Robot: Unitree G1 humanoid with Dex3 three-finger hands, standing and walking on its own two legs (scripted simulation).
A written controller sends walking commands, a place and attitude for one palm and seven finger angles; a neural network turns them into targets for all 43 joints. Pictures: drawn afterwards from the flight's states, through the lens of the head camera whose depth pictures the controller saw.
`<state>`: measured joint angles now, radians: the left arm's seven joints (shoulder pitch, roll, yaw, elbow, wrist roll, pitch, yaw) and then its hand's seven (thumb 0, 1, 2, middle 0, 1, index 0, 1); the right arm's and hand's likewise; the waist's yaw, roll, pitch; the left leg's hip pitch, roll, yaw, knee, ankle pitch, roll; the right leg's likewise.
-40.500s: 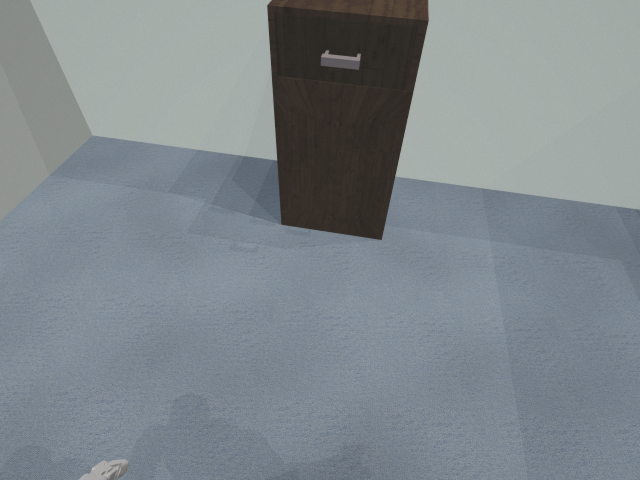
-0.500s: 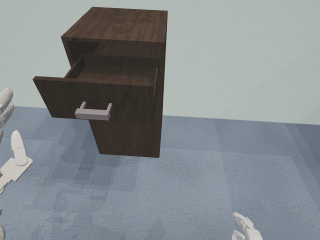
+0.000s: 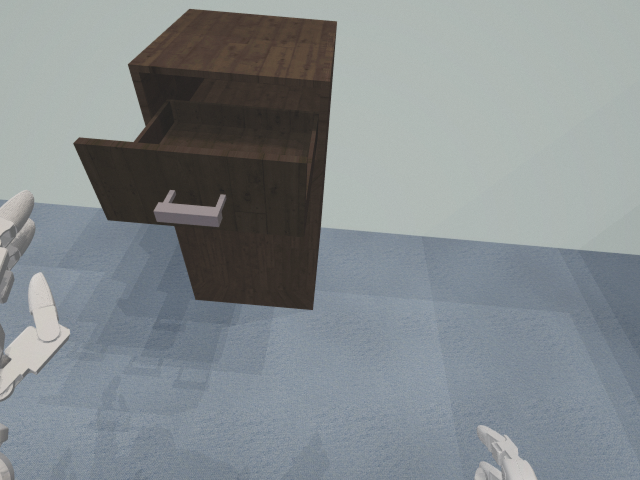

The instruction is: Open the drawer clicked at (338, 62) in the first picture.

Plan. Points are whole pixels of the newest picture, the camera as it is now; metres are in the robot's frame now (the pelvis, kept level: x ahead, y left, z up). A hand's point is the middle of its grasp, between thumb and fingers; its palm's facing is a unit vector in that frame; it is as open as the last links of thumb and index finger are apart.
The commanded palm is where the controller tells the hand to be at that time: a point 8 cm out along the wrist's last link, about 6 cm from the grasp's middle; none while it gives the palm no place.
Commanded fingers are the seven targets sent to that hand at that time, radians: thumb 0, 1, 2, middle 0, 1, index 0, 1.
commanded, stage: let the arm hang, fingers relaxed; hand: left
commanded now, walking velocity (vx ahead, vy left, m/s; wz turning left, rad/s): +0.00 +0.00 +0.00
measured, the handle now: (192, 206) +0.56 +0.26 +0.01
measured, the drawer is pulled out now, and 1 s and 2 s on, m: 0.30 0.30 0.30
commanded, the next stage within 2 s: look to check the result in 1.14 s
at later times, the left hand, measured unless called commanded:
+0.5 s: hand out of the picture -0.03 +0.19 -0.17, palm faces +0.05 -0.97 -0.24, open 7.1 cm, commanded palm none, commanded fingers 0.00 0.90 0.90 -0.20 -0.30 -0.20 -0.30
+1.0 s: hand out of the picture +0.02 +0.18 -0.16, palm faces +0.03 -0.97 -0.24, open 7.3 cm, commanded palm none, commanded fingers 0.00 0.90 0.90 -0.20 -0.30 -0.20 -0.30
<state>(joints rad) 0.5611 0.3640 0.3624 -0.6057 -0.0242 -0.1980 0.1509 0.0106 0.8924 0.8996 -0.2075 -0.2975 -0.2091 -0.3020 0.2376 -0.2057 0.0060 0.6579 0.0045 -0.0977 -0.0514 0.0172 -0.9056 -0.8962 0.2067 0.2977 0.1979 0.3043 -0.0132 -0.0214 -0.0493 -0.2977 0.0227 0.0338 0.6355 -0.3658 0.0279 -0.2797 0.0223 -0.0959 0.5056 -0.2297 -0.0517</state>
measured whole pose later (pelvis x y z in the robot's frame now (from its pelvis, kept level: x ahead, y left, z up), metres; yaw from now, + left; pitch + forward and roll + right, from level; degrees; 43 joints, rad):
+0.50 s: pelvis -0.01 -0.01 +0.00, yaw +3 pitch -1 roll -1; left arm 0.35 0.23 0.00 0.97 0.01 0.03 0.02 -0.01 0.97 0.90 -0.20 -0.30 -0.20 -0.30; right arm 0.32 -0.18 0.00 1.00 -0.01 0.03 -0.01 0.01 -0.91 -0.90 0.20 0.30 0.20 0.30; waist 0.00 -0.01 0.09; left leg -0.25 0.01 -0.02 0.50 -0.24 -0.01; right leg -0.22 0.02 0.01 0.47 -0.23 -0.01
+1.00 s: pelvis -0.01 -0.01 +0.01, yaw +2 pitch -3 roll +0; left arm 0.21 0.19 0.00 1.09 0.01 0.00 0.03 0.00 0.91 0.90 -0.20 -0.30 -0.20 -0.30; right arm 0.28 -0.18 -0.02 1.10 -0.01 0.02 -0.02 0.01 -0.91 -0.90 0.20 0.30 0.20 0.30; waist -0.02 0.02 0.06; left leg -0.18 0.01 0.00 0.40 -0.18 0.00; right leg -0.18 0.02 0.03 0.41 -0.18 0.00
